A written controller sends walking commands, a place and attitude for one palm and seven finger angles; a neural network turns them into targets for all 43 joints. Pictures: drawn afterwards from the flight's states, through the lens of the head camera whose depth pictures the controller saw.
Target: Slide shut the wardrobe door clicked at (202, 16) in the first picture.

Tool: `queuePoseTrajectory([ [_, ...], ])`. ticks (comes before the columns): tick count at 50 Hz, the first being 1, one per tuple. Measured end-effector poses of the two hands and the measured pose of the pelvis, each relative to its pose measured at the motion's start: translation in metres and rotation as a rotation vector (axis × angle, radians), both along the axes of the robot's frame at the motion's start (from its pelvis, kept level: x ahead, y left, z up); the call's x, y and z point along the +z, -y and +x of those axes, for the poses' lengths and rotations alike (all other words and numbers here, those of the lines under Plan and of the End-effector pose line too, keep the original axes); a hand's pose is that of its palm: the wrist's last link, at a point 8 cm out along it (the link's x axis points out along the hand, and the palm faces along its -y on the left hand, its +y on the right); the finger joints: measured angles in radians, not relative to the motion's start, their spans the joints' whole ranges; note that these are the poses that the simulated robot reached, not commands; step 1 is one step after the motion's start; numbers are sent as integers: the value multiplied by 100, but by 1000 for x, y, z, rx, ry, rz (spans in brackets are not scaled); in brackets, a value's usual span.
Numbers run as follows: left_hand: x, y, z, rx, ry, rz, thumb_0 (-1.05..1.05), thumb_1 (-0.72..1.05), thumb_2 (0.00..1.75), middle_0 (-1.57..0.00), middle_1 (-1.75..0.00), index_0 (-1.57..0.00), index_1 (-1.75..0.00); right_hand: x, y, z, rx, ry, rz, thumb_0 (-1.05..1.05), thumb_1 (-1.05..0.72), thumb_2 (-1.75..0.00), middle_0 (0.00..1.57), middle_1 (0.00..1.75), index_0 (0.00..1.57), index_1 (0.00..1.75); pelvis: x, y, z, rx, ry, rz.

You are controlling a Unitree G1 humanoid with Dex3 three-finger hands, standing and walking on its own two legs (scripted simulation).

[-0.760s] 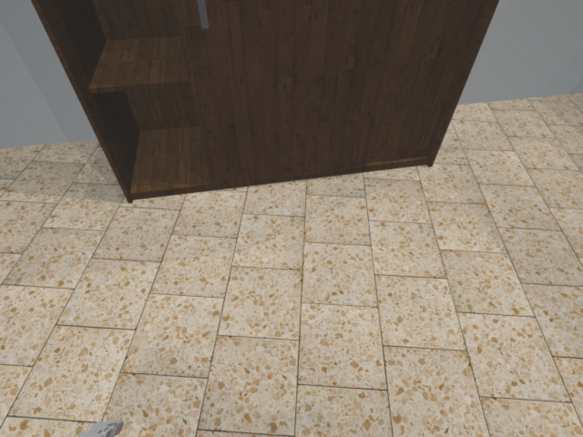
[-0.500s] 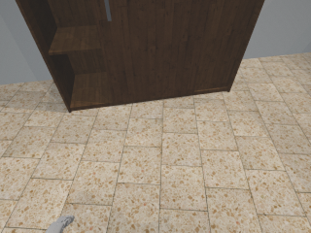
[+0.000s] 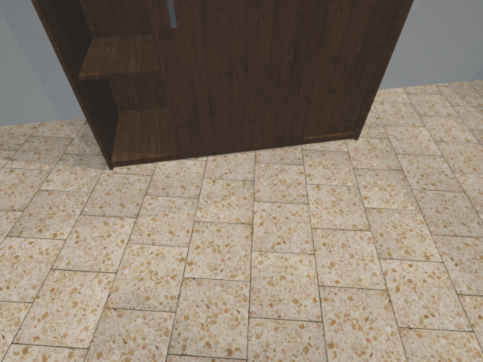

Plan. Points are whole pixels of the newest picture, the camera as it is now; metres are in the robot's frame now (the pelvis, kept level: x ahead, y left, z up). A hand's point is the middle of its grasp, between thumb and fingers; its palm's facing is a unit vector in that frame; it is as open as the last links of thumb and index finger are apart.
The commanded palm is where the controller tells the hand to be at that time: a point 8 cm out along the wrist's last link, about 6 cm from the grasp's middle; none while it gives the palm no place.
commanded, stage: stand and wait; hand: right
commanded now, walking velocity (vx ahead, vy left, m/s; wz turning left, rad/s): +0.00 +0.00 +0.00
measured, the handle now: out of the picture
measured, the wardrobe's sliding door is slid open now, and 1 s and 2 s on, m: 0.38 0.38 0.38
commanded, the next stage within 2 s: look at it before walking up in 0.26 s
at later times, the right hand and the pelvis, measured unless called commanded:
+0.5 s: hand out of the picture +0.07 -0.24 -0.16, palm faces -0.03 +0.95 -0.32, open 7.3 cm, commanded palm none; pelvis +0.00 +0.00 +0.00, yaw +0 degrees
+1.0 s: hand out of the picture +0.07 -0.24 -0.15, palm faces -0.02 +0.94 -0.33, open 7.3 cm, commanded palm none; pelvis +0.00 +0.00 +0.00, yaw +0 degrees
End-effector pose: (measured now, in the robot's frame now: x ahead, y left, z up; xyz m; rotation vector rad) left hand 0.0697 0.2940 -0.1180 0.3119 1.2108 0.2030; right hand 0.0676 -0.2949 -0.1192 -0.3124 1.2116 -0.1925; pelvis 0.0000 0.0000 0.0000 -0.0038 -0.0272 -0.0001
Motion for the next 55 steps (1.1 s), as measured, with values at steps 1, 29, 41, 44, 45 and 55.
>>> queuePoseTrajectory([
  [1, 0, 0, -1, 0, -1, -1, 0, 90, 90, -20, -30, -20, -30, 0, 0, 0, 1, 1, 1, 1, -91, -90, 20, 30, 20, 30, 0, 0, -1, 0, 0, 0],
  [29, 1, 1, -5, 5, -2, -6, 0, 90, 90, -20, -30, -20, -30, -2, -6, -4, 8, -4, 14, 1, -91, -90, 20, 30, 21, 30, 2, -1, -4, 4, -3, 0],
  [41, 1, 1, 0, 0, 1, -8, 0, 90, 90, -20, -30, -20, -30, 0, -5, -3, 4, -8, 7, 1, -91, -90, 20, 30, 20, 30, 2, -2, -2, 4, -4, 0],
  [44, 1, 1, 1, 0, 4, -9, 0, 90, 90, -20, -30, -20, -30, 1, -5, -2, 3, -4, 6, 1, -91, -90, 20, 30, 20, 30, 2, -2, -1, 3, -3, 0],
  [45, 1, 1, 2, -1, 5, -9, 0, 90, 90, -20, -30, -20, -30, 1, -5, -2, 3, -2, 6, 1, -91, -90, 20, 30, 20, 30, 2, -2, -1, 3, -2, 0],
  [55, -4, 5, -1, 15, 9, -22, 0, 90, 90, -20, -30, -20, -30, -4, -14, -5, 0, -19, 20, 1, -91, -90, 20, 30, 20, 30, 0, -3, 2, 30, -3, 2],
])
